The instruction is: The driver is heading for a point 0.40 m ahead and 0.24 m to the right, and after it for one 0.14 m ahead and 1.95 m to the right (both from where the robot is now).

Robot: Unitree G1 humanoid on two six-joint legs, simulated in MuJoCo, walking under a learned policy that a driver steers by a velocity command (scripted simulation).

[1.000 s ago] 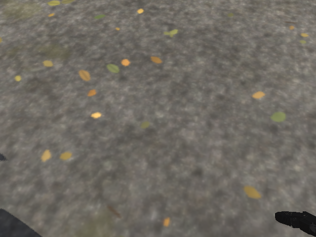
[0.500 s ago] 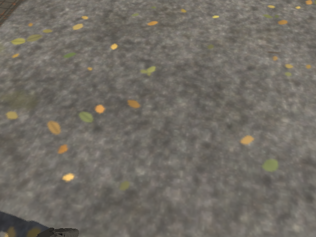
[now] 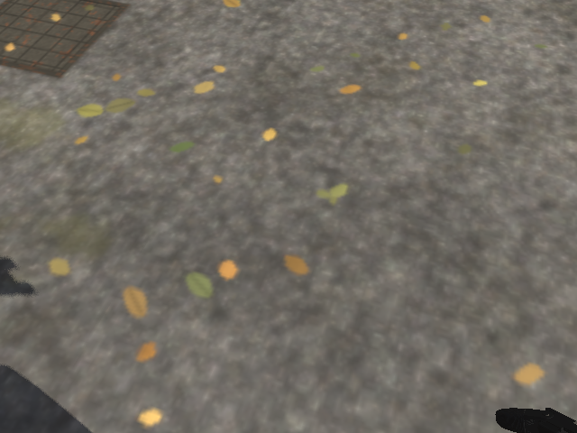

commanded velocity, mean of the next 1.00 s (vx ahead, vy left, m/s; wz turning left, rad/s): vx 0.38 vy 0.00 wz -0.52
